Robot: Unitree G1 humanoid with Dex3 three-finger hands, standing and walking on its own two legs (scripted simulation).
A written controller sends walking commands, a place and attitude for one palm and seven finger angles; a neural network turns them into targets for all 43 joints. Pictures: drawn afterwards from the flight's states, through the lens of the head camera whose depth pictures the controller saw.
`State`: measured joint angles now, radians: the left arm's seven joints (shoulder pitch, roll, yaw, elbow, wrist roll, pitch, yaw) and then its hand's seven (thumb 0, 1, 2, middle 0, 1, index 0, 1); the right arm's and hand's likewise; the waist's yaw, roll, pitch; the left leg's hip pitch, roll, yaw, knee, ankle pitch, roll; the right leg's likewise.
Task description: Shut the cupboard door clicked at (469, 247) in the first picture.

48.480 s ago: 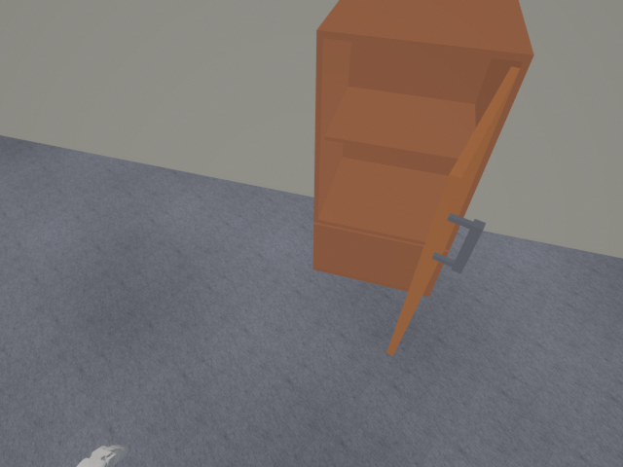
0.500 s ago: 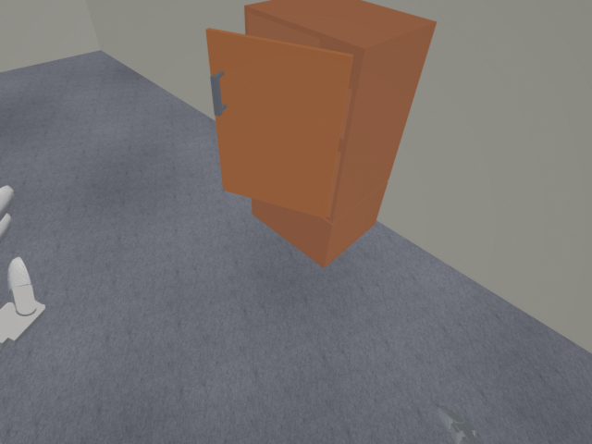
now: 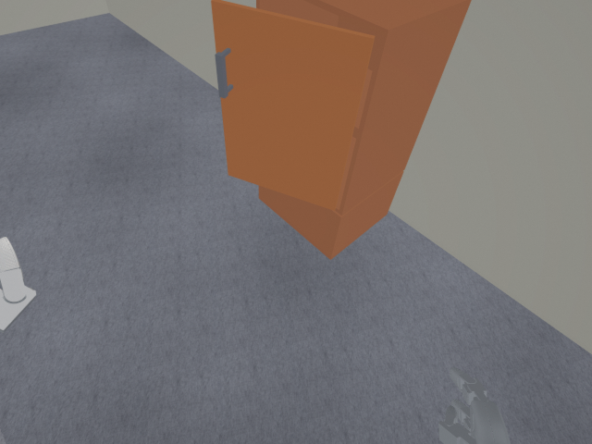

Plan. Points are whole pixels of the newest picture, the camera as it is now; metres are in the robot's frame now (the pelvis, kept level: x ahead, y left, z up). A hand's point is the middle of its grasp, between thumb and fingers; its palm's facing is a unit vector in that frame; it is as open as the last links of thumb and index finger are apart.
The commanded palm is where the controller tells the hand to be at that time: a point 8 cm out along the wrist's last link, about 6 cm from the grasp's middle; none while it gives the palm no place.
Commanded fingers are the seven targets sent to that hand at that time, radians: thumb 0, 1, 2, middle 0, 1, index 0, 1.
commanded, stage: stop stepping back and stand still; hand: left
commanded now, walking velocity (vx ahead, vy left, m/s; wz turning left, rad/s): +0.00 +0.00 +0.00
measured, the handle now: (225, 73) +1.03 +0.25 -0.03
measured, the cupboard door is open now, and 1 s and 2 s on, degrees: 25 25 25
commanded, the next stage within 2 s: let the arm hang, fingers relaxed in 0.88 s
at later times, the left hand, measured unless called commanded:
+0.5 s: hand out of the picture +0.20 +0.29 +0.17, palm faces +0.42 -0.78 -0.46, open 7.4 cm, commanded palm +0.14 +0.32 +0.19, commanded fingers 0.00 0.90 0.90 -0.20 -0.30 -0.20 -0.30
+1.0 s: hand out of the picture +0.19 +0.31 +0.16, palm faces +0.41 -0.79 -0.47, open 7.4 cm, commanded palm none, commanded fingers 0.00 0.90 0.90 -0.20 -0.30 -0.20 -0.30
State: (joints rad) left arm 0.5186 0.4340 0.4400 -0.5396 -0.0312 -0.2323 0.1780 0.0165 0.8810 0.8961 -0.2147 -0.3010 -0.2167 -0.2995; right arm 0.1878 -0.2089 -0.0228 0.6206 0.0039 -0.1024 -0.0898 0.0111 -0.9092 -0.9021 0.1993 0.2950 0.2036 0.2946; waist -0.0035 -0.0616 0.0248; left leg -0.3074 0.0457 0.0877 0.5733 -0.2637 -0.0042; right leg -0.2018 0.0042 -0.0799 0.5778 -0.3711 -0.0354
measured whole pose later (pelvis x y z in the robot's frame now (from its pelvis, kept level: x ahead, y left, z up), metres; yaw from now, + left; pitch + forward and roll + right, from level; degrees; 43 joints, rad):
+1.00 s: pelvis -0.01 +0.04 +0.01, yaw +0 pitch +2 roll -2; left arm 0.53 0.42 0.39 -0.42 -0.04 -0.20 0.15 0.01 0.89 0.90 -0.21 -0.30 -0.21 -0.30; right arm 0.21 -0.20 0.02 0.64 0.01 -0.12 -0.07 0.01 -0.91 -0.90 0.20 0.30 0.21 0.30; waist 0.00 0.01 -0.02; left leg -0.33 0.02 0.10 0.49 -0.20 0.05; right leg -0.19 -0.01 -0.07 0.42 -0.26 0.01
